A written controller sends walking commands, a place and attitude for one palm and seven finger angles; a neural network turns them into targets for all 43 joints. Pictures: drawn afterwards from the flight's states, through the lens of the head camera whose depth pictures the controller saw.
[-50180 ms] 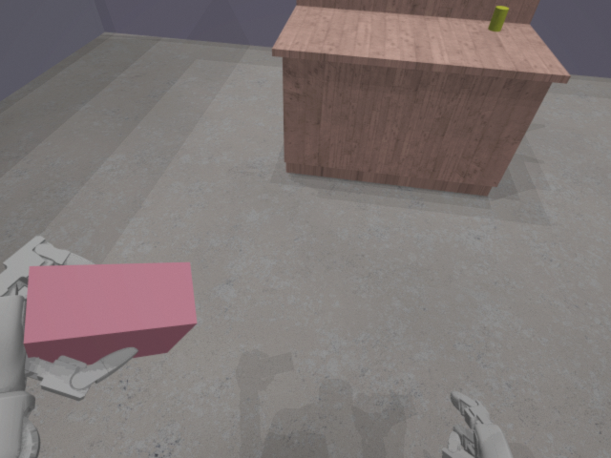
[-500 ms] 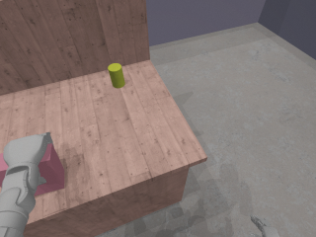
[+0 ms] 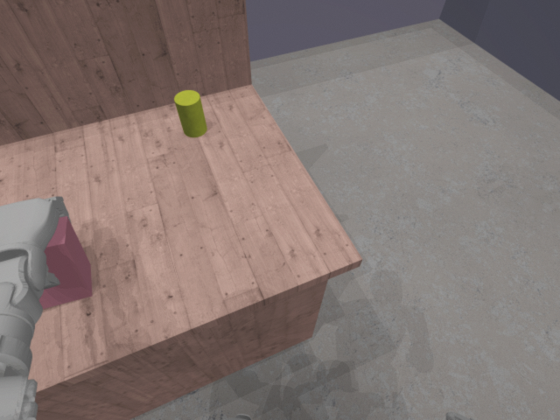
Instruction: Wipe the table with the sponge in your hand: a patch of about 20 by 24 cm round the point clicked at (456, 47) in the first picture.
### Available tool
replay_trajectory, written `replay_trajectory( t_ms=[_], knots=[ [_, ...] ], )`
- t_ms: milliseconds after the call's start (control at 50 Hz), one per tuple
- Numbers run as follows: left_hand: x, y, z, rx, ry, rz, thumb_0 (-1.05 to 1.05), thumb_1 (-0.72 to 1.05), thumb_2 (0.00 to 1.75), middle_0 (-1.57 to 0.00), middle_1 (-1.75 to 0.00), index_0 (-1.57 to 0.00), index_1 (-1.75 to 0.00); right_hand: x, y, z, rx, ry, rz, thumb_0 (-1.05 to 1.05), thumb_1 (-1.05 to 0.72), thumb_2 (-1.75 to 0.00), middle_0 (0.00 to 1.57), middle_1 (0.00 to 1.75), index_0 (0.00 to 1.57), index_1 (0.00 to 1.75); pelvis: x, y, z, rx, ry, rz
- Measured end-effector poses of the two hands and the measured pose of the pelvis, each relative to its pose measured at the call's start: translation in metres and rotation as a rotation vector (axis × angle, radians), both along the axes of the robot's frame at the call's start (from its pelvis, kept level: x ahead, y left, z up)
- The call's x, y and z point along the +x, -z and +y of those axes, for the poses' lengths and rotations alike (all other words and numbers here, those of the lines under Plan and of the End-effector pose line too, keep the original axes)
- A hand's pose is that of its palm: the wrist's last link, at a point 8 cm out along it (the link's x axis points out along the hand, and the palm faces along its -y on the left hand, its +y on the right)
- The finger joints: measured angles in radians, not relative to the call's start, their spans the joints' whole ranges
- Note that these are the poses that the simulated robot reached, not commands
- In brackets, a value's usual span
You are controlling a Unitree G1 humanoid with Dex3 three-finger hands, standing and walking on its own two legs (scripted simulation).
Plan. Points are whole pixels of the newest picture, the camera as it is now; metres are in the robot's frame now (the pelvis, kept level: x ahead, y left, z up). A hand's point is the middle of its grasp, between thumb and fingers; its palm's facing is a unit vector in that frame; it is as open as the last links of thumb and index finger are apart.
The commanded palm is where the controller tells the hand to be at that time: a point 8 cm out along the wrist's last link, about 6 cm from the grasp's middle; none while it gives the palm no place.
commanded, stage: wipe forward along the first lane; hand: left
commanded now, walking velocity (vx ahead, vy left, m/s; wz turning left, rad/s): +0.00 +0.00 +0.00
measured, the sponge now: (39, 276) +0.31 +0.41 -0.03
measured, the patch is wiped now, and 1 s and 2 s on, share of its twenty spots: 0.30 0.35 0.50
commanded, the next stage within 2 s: slide across to the middle lane in 0.78 s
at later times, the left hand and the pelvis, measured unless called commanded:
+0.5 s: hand (35, 216) +0.39 +0.43 +0.02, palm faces -0.18 +0.04 -0.98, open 10.4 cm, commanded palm +0.38 +0.41 +0.05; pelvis +0.00 +0.01 -0.01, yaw -1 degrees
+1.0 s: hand (38, 196) +0.43 +0.44 +0.02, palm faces -0.20 +0.07 -0.98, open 10.4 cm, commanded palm +0.43 +0.40 +0.06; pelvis +0.02 +0.02 -0.01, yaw -1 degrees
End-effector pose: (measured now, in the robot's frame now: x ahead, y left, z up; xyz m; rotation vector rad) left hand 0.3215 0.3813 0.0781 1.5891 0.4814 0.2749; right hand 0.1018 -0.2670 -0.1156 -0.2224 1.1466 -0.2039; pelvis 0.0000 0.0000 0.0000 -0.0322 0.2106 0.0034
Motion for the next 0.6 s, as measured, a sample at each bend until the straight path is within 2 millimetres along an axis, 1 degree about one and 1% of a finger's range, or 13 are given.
replay_trajectory(
  t_ms=[140,340,460,600],
  knots=[
    [0.016,-0.001,0.01,0.01,0.002,0.02,0.02,-0.55,1.04,-0.71,-1.31,-0.74,-1.31,-0.022,0.002,-0.004,-0.019,0.025,0.045,0.01,-0.91,-0.9,0.2,0.3,0.2,0.3,-0.005,0.004,0.003,-0.007,0.005,0.026],
    [0.036,-0.001,0.023,0.016,0.003,0.028,0.02,-0.55,1.04,-0.72,-1.31,-0.74,-1.31,-0.052,0.005,-0.006,-0.041,0.055,0.13,0.01,-0.91,-0.9,0.2,0.3,0.2,0.3,-0.007,0.008,0.007,-0.017,0.008,0.064],
    [0.051,-0.002,0.031,0.018,-0.007,0.033,0.02,-0.55,1.04,-0.72,-1.31,-0.74,-1.31,-0.061,0.005,-0.004,-0.047,0.07,0.166,0.01,-0.91,-0.9,0.2,0.3,0.2,0.3,-0.004,0.01,0.01,-0.022,0.011,0.087],
    [0.065,-0.001,0.039,0.011,-0.007,0.055,0.02,-0.55,1.04,-0.72,-1.31,-0.74,-1.31,-0.062,0.005,0.001,-0.048,0.081,0.197,0.01,-0.91,-0.9,0.2,0.3,0.2,0.3,0.003,0.011,0.014,-0.029,0.015,0.107]
  ],
)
